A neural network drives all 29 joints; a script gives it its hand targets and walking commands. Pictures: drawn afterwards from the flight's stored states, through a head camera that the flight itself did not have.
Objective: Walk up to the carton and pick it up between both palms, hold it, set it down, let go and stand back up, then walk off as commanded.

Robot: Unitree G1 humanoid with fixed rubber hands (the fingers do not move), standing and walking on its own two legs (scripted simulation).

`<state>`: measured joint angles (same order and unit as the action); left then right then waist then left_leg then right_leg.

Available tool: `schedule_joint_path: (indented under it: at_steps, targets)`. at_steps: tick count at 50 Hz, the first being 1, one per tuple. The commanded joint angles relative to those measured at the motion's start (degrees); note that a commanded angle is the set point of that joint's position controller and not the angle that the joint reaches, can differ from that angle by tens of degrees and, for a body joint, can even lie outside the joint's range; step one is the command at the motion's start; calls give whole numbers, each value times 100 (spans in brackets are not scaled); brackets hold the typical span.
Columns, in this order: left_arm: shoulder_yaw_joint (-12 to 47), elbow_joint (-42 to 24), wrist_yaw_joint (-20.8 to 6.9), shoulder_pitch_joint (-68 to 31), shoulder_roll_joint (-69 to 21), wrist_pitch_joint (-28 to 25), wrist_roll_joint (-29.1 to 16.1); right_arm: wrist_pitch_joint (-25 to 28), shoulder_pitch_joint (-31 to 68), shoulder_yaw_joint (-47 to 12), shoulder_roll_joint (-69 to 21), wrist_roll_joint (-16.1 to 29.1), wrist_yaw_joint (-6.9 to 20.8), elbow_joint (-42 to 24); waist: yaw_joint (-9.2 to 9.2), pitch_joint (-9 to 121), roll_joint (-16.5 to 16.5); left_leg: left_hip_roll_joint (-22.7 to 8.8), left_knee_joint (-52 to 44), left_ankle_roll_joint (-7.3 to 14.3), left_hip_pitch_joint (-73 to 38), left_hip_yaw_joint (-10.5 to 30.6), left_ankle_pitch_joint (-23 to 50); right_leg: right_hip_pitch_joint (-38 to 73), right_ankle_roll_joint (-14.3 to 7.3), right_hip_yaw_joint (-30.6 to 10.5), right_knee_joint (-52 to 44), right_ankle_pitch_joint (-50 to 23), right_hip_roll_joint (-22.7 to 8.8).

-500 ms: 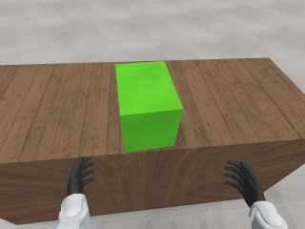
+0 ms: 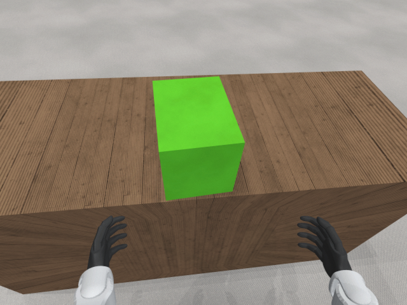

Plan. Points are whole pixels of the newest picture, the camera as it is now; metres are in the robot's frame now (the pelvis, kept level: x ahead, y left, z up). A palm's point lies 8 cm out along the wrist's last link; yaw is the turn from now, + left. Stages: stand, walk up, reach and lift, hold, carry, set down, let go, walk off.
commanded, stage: set down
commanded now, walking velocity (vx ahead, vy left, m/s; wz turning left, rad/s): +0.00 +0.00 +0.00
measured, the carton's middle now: (193, 137) +0.48 +0.07 +0.03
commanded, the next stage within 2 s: let go in 0.62 s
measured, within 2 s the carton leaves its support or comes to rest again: neither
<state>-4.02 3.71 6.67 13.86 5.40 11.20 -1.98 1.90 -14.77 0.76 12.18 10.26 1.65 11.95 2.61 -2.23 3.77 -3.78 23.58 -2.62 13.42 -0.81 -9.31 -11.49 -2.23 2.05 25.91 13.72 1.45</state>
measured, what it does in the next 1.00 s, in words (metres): stands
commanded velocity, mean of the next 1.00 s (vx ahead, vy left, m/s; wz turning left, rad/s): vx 0.00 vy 0.00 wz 0.00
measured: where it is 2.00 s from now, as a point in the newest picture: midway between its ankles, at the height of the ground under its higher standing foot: outside the picture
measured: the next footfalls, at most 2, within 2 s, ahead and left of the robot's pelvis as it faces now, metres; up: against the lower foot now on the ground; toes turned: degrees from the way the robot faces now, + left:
none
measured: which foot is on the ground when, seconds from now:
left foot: down 0.00-1.00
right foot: down 0.00-1.00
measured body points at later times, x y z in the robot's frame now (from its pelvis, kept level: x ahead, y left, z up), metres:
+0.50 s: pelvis +0.01 +0.00 +0.00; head +0.03 +0.02 +0.45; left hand +0.19 +0.23 -0.05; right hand +0.21 -0.21 -0.03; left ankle +0.04 +0.16 -0.74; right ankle +0.00 -0.09 -0.74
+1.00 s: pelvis +0.02 +0.00 +0.00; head +0.05 +0.02 +0.45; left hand +0.19 +0.23 -0.08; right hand +0.19 -0.22 -0.06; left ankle +0.04 +0.16 -0.74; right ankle +0.00 -0.09 -0.74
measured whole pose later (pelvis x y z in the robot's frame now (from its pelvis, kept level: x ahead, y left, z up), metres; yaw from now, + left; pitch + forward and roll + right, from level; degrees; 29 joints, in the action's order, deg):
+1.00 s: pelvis +0.02 +0.00 +0.00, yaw +0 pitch +0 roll +0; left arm -4.0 18.0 1.9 13.9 9.3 7.6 -2.0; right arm 9.5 -14.6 0.8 9.9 4.0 0.6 29.9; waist 2.6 -3.2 3.8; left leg -3.8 23.6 -2.6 13.4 -0.9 -10.6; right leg -11.4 -2.3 2.0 25.9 15.0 1.5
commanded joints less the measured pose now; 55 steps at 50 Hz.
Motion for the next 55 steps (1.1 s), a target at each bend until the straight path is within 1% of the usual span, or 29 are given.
schedule_joint_path:
  at_steps: [1,2,3,4,5,7,10,12,15,16,17,18,19,20,23,24,25,26,30,33,34,35,36,41,46,50,52,53,55]
  targets:
    - [150,-113,-202,-165,782,-313,59,255,293,-253,328,-103,-9,-280,-33,464,-455,491,-443,210,-1341,-319,389,-121,164,-558,-1015,-422,-270]
    - [129,-403,-193,-218,861,-399,-37,297,297,-252,318,-83,-12,-531,-19,667,-365,500,-432,224,-1317,-336,445,-39,184,-546,-1002,-439,-253]
    - [102,-53,-212,-204,835,-336,39,259,312,-196,318,-166,-8,-197,-53,515,-490,505,-452,227,-1329,-351,360,-74,165,-563,-1034,-345,-282]
    - [77,126,-251,-230,877,-319,66,224,340,-213,301,-221,-37,-80,-54,423,-423,521,-472,224,-1286,-384,293,-85,197,-563,-1045,-307,-289]
    - [8,-125,-257,-234,922,-371,51,275,301,-196,284,-209,-65,-272,-21,517,-424,508,-460,226,-1291,-377,321,-8,194,-579,-1029,-360,-305]
    - [69,150,-281,-257,916,-346,70,248,323,-153,255,-285,-69,-31,-62,429,-457,510,-462,244,-1277,-345,233,-83,189,-547,-1017,-254,-303]
    - [25,-127,-251,-292,1009,-402,-11,330,398,-116,268,-285,-60,-232,-27,615,-477,518,-415,255,-1261,-356,301,-85,176,-506,-991,-196,-282]
    - [-12,321,-319,-269,1070,-376,45,316,353,-167,208,-371,-77,86,-15,477,-393,549,-407,275,-1230,-405,235,-117,211,-534,-1026,-193,-308]
    - [28,453,-377,-286,1073,-387,39,378,357,-157,231,-382,-116,211,-77,514,-460,556,-409,263,-1263,-393,246,-112,227,-509,-981,-372,-322]
    - [-11,144,-360,-298,1170,-460,-3,449,358,-138,236,-364,-113,-9,-17,693,-348,552,-360,290,-1233,-377,339,-34,225,-479,-952,-421,-309]
    - [30,290,-386,-284,1147,-448,-6,454,325,-141,214,-378,-130,111,-84,640,-395,554,-364,274,-1267,-386,297,-114,230,-467,-950,-432,-299]
    - [1,196,-392,-303,1187,-491,-25,504,358,-118,258,-368,-134,2,-37,748,-367,545,-326,293,-1259,-380,370,-81,241,-484,-943,-459,-307]
    - [43,747,-431,-290,1122,-388,58,443,364,-168,207,-463,-119,499,-75,456,-397,547,-370,275,-1234,-398,210,-186,226,-504,-978,-335,-319]
    - [35,341,-407,-336,1158,-471,18,500,388,-203,205,-386,-111,199,-39,650,-410,549,-339,274,-1272,-407,351,-154,223,-468,-943,-466,-298]
    - [56,569,-443,-319,1169,-495,35,541,336,-177,234,-423,-114,511,-90,604,-441,547,-292,286,-1247,-389,327,-171,213,-462,-916,-473,-302]
    - [34,177,-423,-366,1210,-574,-39,631,391,-156,254,-346,-112,195,-71,796,-412,525,-245,277,-1280,-373,481,-130,209,-431,-883,-625,-294]
    - [54,863,-477,-304,1144,-473,77,556,374,-165,237,-476,-119,785,-141,445,-495,546,-268,262,-1248,-386,319,-238,213,-452,-925,-551,-328]
    - [3,622,-488,-357,1193,-505,49,607,426,-186,209,-453,-140,535,-106,650,-472,550,-265,273,-1254,-416,357,-141,223,-439,-903,-641,-312]
    - [-45,957,-548,-382,1260,-527,115,704,497,-149,255,-534,-181,868,-115,598,-363,551,-236,279,-1253,-426,336,-144,259,-434,-902,-771,-336]
    - [-70,707,-543,-379,1326,-635,103,851,468,-198,213,-469,-189,786,-49,810,-377,541,-197,275,-1251,-425,576,-18,267,-402,-830,-1152,-314]
    - [-24,995,-547,-331,1218,-630,129,870,541,-196,256,-521,-178,973,-75,690,-354,551,-218,259,-1293,-426,521,-123,267,-359,-846,-1091,-284]
    - [-25,704,-517,-418,1265,-695,106,938,536,-195,246,-471,-179,828,-47,779,-428,530,-183,249,-1269,-414,601,-127,239,-368,-808,-1180,-289]
    - [-46,883,-548,-433,1294,-694,113,951,565,-205,225,-516,-196,942,-92,748,-314,553,-156,282,-1220,-432,504,-88,257,-402,-825,-1156,-312]
    - [-11,1377,-632,-368,1263,-626,200,949,545,-238,187,-569,-219,1510,-180,510,-365,534,-179,278,-1278,-452,340,-192,266,-418,-867,-1118,-374]
    - [18,1046,-564,-483,1245,-678,208,1082,689,-130,286,-593,-184,1372,-139,701,-380,512,-139,275,-1310,-403,492,-187,253,-299,-801,-1219,-285]
    - [39,1478,-609,-578,1262,-599,252,1092,701,-166,183,-700,-199,1718,-251,593,-350,556,-156,278,-1292,-462,256,-240,274,-352,-859,-1070,-329]
    - [31,1272,-587,-617,1302,-617,260,1138,729,-94,221,-723,-203,1613,-217,670,-431,535,-140,282,-1294,-445,323,-212,268,-314,-798,-1212,-317]
    - [35,1614,-634,-557,1281,-584,267,1119,645,-143,127,-737,-230,1873,-256,536,-356,552,-156,284,-1298,-462,240,-244,278,-344,-844,-1190,-335]
    - [37,1470,-637,-628,1293,-598,270,1151,681,-114,142,-731,-223,1896,-246,618,-379,537,-149,269,-1377,-464,310,-235,287,-350,-846,-1245,-335]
